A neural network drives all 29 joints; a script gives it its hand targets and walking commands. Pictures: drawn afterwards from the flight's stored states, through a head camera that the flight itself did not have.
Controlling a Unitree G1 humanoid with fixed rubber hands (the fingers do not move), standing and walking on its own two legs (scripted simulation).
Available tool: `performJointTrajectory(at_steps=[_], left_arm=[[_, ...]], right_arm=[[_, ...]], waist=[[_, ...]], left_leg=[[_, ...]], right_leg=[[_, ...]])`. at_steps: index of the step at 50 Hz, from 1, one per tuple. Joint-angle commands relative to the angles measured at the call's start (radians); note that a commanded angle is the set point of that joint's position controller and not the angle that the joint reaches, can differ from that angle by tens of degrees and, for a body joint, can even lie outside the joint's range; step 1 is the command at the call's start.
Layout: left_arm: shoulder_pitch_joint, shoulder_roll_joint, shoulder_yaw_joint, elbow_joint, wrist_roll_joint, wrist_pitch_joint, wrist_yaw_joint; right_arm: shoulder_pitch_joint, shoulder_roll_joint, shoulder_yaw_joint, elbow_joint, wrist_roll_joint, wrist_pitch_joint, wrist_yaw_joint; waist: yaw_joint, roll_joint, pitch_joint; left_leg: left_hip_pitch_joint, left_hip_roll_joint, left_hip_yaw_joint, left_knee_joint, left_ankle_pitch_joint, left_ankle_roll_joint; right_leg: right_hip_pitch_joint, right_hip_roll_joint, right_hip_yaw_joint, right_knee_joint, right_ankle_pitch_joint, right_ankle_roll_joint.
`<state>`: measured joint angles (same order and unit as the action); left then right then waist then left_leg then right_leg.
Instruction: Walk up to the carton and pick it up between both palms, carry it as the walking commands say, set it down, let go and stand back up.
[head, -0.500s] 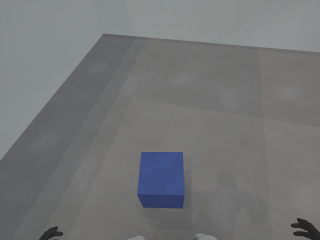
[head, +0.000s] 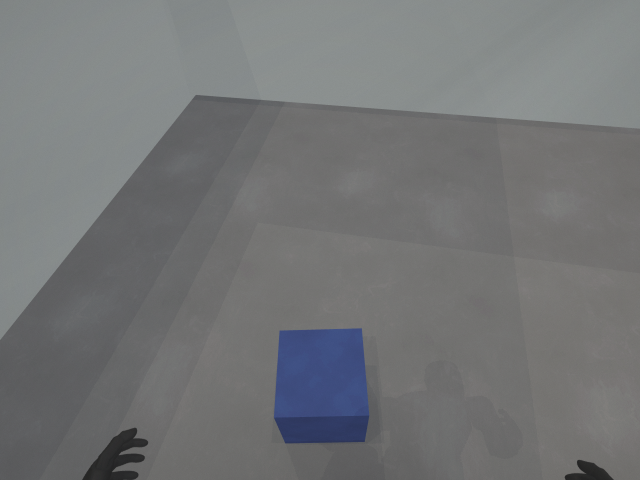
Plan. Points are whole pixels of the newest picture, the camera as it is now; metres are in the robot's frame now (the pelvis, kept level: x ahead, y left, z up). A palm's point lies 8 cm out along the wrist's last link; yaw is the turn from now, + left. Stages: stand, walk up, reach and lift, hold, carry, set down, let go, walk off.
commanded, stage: walk up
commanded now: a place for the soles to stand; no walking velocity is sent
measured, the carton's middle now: (322, 387) +0.47 +0.05 -0.65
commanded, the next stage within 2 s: none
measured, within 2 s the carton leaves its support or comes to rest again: neither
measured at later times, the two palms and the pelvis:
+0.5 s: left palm out of the picture +0.11 +0.33 -0.08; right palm out of the picture +0.14 -0.30 -0.10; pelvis +0.00 +0.01 +0.01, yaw +1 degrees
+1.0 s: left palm out of the picture +0.14 +0.36 -0.09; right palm out of the picture +0.14 -0.30 -0.10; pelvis +0.05 +0.02 +0.00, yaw +1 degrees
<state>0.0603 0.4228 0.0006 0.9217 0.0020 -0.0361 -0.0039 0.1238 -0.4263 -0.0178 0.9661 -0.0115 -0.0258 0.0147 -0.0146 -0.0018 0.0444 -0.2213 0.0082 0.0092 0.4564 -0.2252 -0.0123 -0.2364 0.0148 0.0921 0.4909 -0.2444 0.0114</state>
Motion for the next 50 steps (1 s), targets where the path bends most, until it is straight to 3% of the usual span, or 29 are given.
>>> performJointTrajectory(at_steps=[1,3,7,8,12,13,14,16,17,18,19,21,23,25,26,29,31,33,35,36,37,39,40,41,42,44,47,49,50], left_arm=[[-0.05,0.172,0.036,-0.011,0.0,-0.004,0.007],[-0.019,0.174,0.038,0.013,-0.005,-0.005,0.012],[-0.035,0.171,0.03,0.052,0.001,0.0,0.011],[-0.054,0.167,0.026,0.038,0.001,0.004,0.012],[-0.053,0.165,0.031,0.063,0.002,0.002,0.012],[-0.06,0.179,0.029,0.066,0.0,0.004,0.012],[-0.033,0.179,0.031,0.072,0.006,0.0,0.013],[-0.045,0.173,0.034,0.082,0.006,-0.005,0.012],[-0.003,0.165,0.025,0.087,0.009,-0.003,0.012],[-0.056,0.175,0.026,0.091,0.012,-0.004,0.013],[-0.054,0.19,0.035,0.094,0.015,-0.001,0.011],[-0.065,0.166,0.025,0.095,0.007,-0.003,0.014],[-0.042,0.169,0.03,0.093,0.012,-0.001,0.01],[-0.074,0.177,0.025,0.1,0.011,-0.001,0.012],[-0.05,0.147,0.028,0.114,0.008,-0.001,0.014],[-0.047,0.164,0.025,0.107,0.014,-0.001,0.015],[0.014,0.223,0.052,0.09,0.018,-0.013,0.023],[0.032,0.247,0.062,0.114,0.024,-0.014,0.033],[0.028,0.244,0.066,0.101,0.032,-0.014,0.039],[0.016,0.245,0.067,0.09,0.03,-0.012,0.04],[0.015,0.222,0.064,0.084,0.025,-0.015,0.039],[0.006,0.205,0.064,0.063,0.029,-0.014,0.038],[0.004,0.2,0.059,0.061,0.029,-0.019,0.039],[0.026,0.184,0.055,0.066,0.022,-0.018,0.037],[0.041,0.194,0.058,0.056,0.018,-0.018,0.035],[0.056,0.181,0.052,0.059,0.016,-0.024,0.044],[0.12,0.232,0.069,0.05,0.014,-0.02,0.055],[0.151,0.228,0.072,0.044,0.006,-0.016,0.056],[0.124,0.241,0.069,0.044,0.016,-0.017,0.059]], right_arm=[[-0.063,-0.164,-0.035,-0.024,0.012,-0.01,-0.006],[-0.061,-0.186,-0.041,-0.011,0.003,-0.007,-0.01],[-0.113,-0.17,-0.041,-0.014,0.009,-0.004,-0.008],[-0.119,-0.166,-0.044,-0.011,0.007,-0.001,-0.011],[-0.13,-0.168,-0.043,0.019,0.001,0.003,-0.009],[-0.13,-0.167,-0.048,0.017,-0.004,0.005,-0.006],[-0.122,-0.162,-0.044,0.013,-0.001,0.003,-0.006],[-0.154,-0.145,-0.046,0.01,0.002,0.005,-0.004],[-0.178,-0.145,-0.039,0.009,0.005,0.003,-0.004],[-0.144,-0.143,-0.038,0.022,0.006,0.003,-0.002],[-0.142,-0.156,-0.049,0.031,0.002,0.009,-0.003],[-0.129,-0.154,-0.047,0.041,0.0,0.01,-0.002],[-0.119,-0.165,-0.04,0.033,0.004,0.013,-0.005],[-0.129,-0.152,-0.035,0.043,0.01,0.013,-0.002],[-0.149,-0.158,-0.042,0.056,0.006,0.011,-0.001],[-0.149,-0.154,-0.038,0.052,0.001,0.009,-0.003],[-0.087,-0.193,-0.059,0.027,-0.016,0.022,0.008],[-0.083,-0.177,-0.066,0.032,-0.031,0.038,0.017],[-0.082,-0.162,-0.065,0.015,-0.027,0.041,0.019],[-0.074,-0.169,-0.068,0.007,-0.029,0.042,0.019],[-0.054,-0.164,-0.071,0.015,-0.03,0.04,0.02],[-0.059,-0.16,-0.066,-0.002,-0.023,0.036,0.024],[-0.049,-0.174,-0.066,0.004,-0.025,0.032,0.023],[-0.062,-0.176,-0.066,-0.002,-0.033,0.03,0.024],[-0.057,-0.18,-0.071,-0.016,-0.024,0.028,0.023],[-0.048,-0.18,-0.068,-0.028,-0.023,0.03,0.016],[-0.027,-0.196,-0.081,-0.053,-0.011,0.036,0.009],[-0.026,-0.179,-0.079,-0.082,-0.016,0.04,0.007],[-0.026,-0.184,-0.082,-0.082,-0.016,0.039,0.008]], waist=[[-0.005,0.012,-0.099],[0.025,0.039,-0.109],[0.003,0.045,-0.107],[0.004,0.012,-0.108],[0.018,0.016,-0.078],[0.007,0.061,-0.09],[0.012,0.021,-0.119],[0.015,0.056,-0.08],[0.033,0.031,-0.077],[-0.001,-0.002,-0.081],[0.012,-0.037,-0.085],[-0.006,0.033,-0.083],[-0.002,-0.034,-0.088],[-0.013,-0.041,-0.052],[0.01,0.014,-0.05],[0.014,-0.018,-0.073],[0.012,-0.01,-0.141],[0.013,0.009,-0.108],[0.02,-0.043,-0.067],[0.0,-0.054,-0.034],[-0.01,-0.011,0.008],[-0.014,-0.066,0.029],[-0.008,-0.035,0.026],[0.003,0.054,-0.006],[-0.004,0.025,-0.032],[0.009,0.045,-0.047],[0.025,0.017,-0.098],[0.034,0.001,-0.095],[0.011,0.017,-0.106]], left_leg=[[0.107,0.126,-0.112,-0.087,0.205,0.048],[0.105,0.128,-0.099,-0.089,0.24,0.052],[0.165,0.133,-0.103,-0.095,0.257,0.041],[0.146,0.134,-0.103,-0.102,0.248,0.051],[0.123,0.126,-0.105,-0.139,0.165,0.047],[0.124,0.121,-0.106,-0.149,0.166,0.047],[0.153,0.125,-0.117,-0.141,0.178,0.047],[0.11,0.13,-0.111,-0.149,0.14,0.049],[0.121,0.122,-0.111,-0.148,0.129,0.052],[0.14,0.117,-0.112,-0.152,0.137,0.036],[0.129,0.117,-0.102,-0.147,0.121,0.035],[0.158,0.112,-0.101,-0.151,0.117,0.031],[0.131,0.114,-0.121,-0.157,0.104,0.037],[0.135,0.11,-0.122,-0.157,0.116,0.035],[0.124,0.113,-0.115,-0.155,0.114,0.036],[0.125,0.108,-0.113,-0.146,0.151,0.036],[0.158,0.08,-0.084,-0.12,0.005,0.05],[0.079,0.053,-0.05,-0.074,-0.117,0.046],[0.01,0.055,-0.064,-0.066,-0.093,0.051],[0.028,0.048,-0.073,-0.071,-0.115,0.05],[0.035,0.049,-0.08,-0.099,-0.124,0.054],[0.045,0.08,-0.116,-0.121,-0.084,0.068],[0.061,0.099,-0.146,-0.125,0.033,0.084],[0.101,0.102,-0.119,-0.119,0.055,0.085],[0.119,0.118,-0.143,-0.116,0.112,0.106],[0.135,0.121,-0.114,-0.058,0.305,0.097],[0.135,0.102,-0.087,0.03,0.405,0.1],[0.078,0.09,-0.069,0.052,0.383,0.095],[0.073,0.072,-0.071,0.053,0.321,0.089]], right_leg=[[0.019,-0.09,0.064,-0.097,0.191,-0.045],[0.05,-0.094,0.058,-0.09,0.218,-0.046],[0.03,-0.096,0.051,-0.124,0.244,-0.03],[0.036,-0.097,0.052,-0.127,0.225,-0.031],[0.045,-0.107,0.045,-0.152,0.209,-0.033],[0.058,-0.11,0.058,-0.15,0.172,-0.031],[0.08,-0.103,0.05,-0.163,0.184,-0.026],[0.058,-0.105,0.048,-0.171,0.105,-0.025],[0.068,-0.112,0.055,-0.187,0.143,-0.021],[0.052,-0.111,0.05,-0.198,0.154,-0.037],[0.064,-0.118,0.054,-0.197,0.142,-0.034],[0.044,-0.113,0.06,-0.211,0.135,-0.027],[0.063,-0.104,0.06,-0.201,0.143,-0.025],[0.038,-0.105,0.044,-0.209,0.103,-0.025],[0.043,-0.119,0.05,-0.237,0.116,-0.026],[0.078,-0.125,0.044,-0.22,0.188,-0.027],[0.102,-0.118,0.037,-0.196,0.048,-0.037],[0.092,-0.155,0.109,-0.219,-0.122,-0.073],[0.092,-0.164,0.114,-0.226,-0.16,-0.077],[0.031,-0.173,0.135,-0.233,-0.179,-0.082],[-0.011,-0.164,0.133,-0.221,-0.162,-0.081],[-0.026,-0.118,0.067,-0.163,-0.051,-0.057],[-0.014,-0.116,0.038,-0.119,0.063,-0.058],[-0.002,-0.099,0.01,-0.099,0.104,-0.042],[0.024,-0.082,-0.014,-0.067,0.136,-0.037],[0.056,-0.087,-0.012,-0.074,0.235,-0.033],[0.118,-0.116,0.003,-0.027,0.375,-0.069],[0.166,-0.137,0.02,-0.025,0.381,-0.073],[0.153,-0.14,0.032,-0.022,0.366,-0.083]])
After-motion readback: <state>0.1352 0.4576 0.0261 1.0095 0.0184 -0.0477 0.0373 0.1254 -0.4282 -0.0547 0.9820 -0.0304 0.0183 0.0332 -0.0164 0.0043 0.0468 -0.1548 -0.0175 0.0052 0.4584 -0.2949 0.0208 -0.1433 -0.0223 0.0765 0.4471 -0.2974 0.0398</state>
